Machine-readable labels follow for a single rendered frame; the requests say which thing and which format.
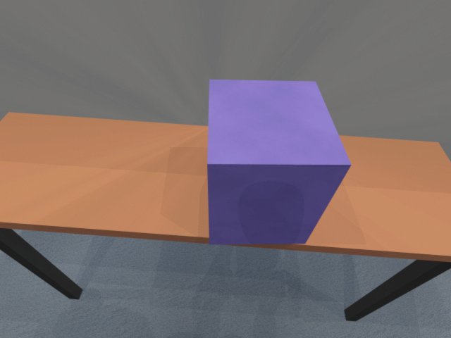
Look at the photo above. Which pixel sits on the carton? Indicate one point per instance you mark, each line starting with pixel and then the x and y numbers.
pixel 274 161

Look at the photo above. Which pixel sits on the table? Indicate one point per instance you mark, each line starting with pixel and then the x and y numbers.
pixel 144 180

